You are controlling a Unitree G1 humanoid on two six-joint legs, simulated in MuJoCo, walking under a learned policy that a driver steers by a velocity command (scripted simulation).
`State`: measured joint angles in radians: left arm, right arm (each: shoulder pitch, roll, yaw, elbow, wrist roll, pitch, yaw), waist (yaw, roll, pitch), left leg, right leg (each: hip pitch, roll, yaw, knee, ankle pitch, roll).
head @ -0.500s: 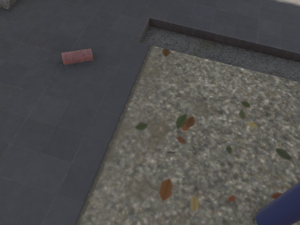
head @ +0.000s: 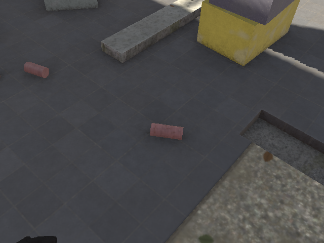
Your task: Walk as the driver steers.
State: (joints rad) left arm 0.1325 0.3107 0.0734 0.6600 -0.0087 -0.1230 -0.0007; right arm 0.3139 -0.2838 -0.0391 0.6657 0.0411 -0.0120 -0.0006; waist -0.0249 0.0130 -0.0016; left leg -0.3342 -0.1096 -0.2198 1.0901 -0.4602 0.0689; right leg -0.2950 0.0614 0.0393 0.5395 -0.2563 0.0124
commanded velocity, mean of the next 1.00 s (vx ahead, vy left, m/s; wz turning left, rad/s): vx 0.97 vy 0.00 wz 1.00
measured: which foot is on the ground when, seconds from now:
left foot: up 0.00-0.36, down 0.38-0.82, up 0.84-1.00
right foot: down 0.00-0.36, up 0.38-0.78, down 0.80-1.00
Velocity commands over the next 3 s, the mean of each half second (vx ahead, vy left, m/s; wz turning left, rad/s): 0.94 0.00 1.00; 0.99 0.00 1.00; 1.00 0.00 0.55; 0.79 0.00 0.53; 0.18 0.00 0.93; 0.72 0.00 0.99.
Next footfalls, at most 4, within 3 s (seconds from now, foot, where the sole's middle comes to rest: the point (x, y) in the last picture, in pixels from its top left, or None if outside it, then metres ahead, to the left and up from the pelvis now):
0.38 left None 0.42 0.16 -0.76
0.80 right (103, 165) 0.89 0.26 -0.76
1.28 left None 0.85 0.75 -0.76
1.74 right None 1.16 1.19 -0.76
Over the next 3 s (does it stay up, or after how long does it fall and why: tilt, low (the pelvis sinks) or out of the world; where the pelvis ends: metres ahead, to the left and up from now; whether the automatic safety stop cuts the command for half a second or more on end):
stays up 0.88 1.58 -0.02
